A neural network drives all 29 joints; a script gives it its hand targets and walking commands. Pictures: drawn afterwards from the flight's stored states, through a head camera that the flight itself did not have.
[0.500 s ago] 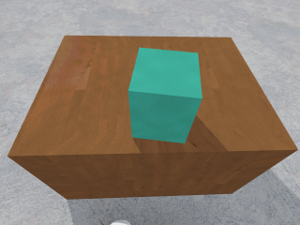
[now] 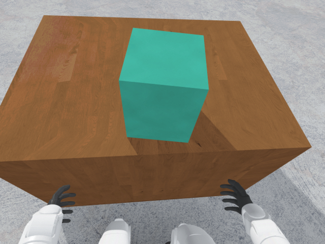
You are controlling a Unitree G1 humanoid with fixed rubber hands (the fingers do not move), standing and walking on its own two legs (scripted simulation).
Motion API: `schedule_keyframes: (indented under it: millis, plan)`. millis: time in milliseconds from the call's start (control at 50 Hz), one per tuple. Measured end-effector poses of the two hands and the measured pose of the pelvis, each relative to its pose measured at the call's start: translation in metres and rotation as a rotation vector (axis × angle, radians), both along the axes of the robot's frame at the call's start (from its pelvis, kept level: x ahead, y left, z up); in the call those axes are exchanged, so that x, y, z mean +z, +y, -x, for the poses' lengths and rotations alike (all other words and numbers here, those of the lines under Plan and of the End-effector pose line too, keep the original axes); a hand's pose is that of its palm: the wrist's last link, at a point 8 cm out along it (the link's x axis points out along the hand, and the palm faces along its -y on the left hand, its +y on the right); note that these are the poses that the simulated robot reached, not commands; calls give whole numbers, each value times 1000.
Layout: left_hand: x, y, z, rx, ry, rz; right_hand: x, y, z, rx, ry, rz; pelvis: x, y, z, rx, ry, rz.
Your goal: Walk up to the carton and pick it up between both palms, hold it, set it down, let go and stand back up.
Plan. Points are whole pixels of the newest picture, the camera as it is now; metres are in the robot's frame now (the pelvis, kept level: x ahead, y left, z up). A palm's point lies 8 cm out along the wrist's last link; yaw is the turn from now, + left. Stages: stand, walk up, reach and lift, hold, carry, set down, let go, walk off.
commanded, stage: reach and lift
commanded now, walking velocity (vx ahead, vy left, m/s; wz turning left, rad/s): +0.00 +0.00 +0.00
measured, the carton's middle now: (162, 89) +0.52 +0.00 +0.03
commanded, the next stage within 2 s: none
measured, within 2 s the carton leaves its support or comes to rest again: neither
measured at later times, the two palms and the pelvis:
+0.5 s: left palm (58, 208) +0.20 +0.24 -0.05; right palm (242, 210) +0.19 -0.20 -0.05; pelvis +0.02 +0.01 +0.04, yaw -2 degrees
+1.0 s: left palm (58, 208) +0.19 +0.23 -0.02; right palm (247, 213) +0.18 -0.20 -0.02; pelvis +0.03 +0.04 +0.05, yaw -4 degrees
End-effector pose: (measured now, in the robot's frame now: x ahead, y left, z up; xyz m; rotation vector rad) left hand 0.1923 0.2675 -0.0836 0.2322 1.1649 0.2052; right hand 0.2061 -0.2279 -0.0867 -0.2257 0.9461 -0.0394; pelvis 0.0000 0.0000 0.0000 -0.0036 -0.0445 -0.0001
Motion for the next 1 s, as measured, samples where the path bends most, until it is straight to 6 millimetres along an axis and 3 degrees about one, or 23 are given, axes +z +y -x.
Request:
schedule_keyframes:
  millis: [40,100,220,320,440,520,660,880,1000]
  plan:
    - [11,-10,-4,1,-22,15,9,-3,5,-11,-5,-8,9,-2,-5,-2,-21,-6]
    - [15,-20,8,7,-2,40,18,-13,20,-18,3,21,20,-4,-15,-8,-16,-15]
    - [4,-11,36,45,30,39,21,-24,35,-15,-15,59,24,-6,-20,-31,49,-22]
    - [7,-2,18,35,-65,28,20,-9,16,5,-93,38,21,-4,-17,-35,87,-23]
    - [30,-16,-10,-50,-212,78,31,19,4,-28,-200,-43,30,5,-19,-30,41,-15]
    - [37,-25,-2,-62,-221,109,36,27,18,-37,-197,-51,40,12,-25,-35,13,-8]
    - [32,-20,18,-51,-236,118,48,20,33,-68,-227,-5,44,22,-28,-49,-14,-4]
    - [51,-22,1,-80,-405,117,66,38,24,-84,-314,-62,47,33,-28,-65,-38,1]
    - [59,-34,0,-105,-439,132,67,32,27,-121,-344,-68,48,38,-31,-65,-48,1]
